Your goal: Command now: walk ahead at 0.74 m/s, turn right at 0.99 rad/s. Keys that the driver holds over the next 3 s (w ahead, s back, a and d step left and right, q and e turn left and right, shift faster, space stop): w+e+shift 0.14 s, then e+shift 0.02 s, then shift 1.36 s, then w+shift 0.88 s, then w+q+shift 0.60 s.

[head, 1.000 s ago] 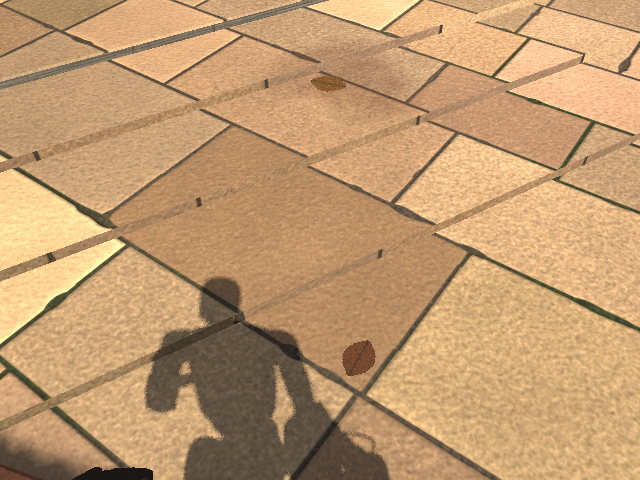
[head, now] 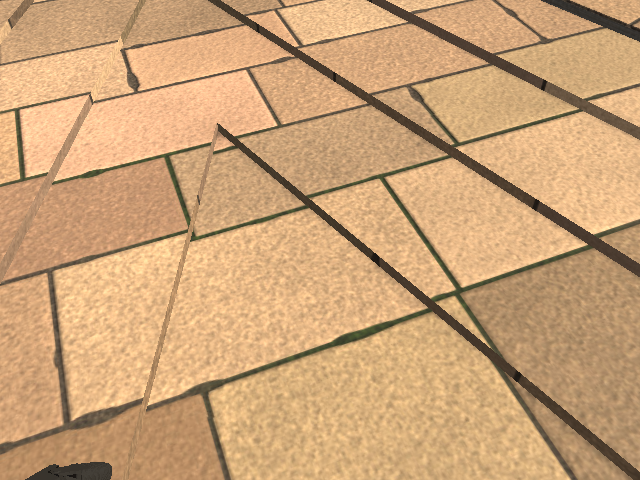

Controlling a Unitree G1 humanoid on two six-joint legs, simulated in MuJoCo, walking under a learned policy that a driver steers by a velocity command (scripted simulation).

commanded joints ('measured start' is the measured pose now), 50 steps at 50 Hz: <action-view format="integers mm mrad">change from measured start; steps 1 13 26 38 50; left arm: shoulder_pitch -131 251 101 155 99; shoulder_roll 25 305 117 124 87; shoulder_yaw -13 58 -11 -27 -30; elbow -85 -22 87 180 282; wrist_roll -3 55 39 25 63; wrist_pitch -30 -43 -70 -14 -1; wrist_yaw -15 18 76 62 79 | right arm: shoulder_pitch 46 17 -255 -190 -284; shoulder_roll -130 -72 -2 -27 -3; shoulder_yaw -30 24 45 50 60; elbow -22 -119 -108 -62 -24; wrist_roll -5 27 16 8 -7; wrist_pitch -8 -61 -28 -23 26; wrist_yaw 3 29 40 56 15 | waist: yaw -28 147 114 77 66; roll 17 -190 -85 80 -37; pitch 156 -349 -45 -204 20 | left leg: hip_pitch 193 -686 -502 -37 -281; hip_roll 311 -25 31 328 41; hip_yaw -220 -358 -339 -767 -401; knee -156 1287 368 76 59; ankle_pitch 82 -353 390 571 -83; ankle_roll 49 -67 -87 273 -4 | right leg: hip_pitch -327 1104 533 219 327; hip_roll -33 -218 54 135 57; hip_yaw -33 677 -16 127 68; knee -10 -525 -681 156 -596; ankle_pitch -13 327 590 -562 -367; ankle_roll -19 -465 -165 69 -36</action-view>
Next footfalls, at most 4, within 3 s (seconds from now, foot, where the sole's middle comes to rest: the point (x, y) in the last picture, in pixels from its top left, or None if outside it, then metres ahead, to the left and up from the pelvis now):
0.22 right None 0.28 -0.16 -0.78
0.66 left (348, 453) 0.59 -0.06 -0.78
0.96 right None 0.41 -0.26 -0.78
1.84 left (339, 405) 0.70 -0.06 -0.78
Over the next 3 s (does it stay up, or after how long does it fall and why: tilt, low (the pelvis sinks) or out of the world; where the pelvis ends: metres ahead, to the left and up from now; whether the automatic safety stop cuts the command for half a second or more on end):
stays up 1.48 -0.40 0.03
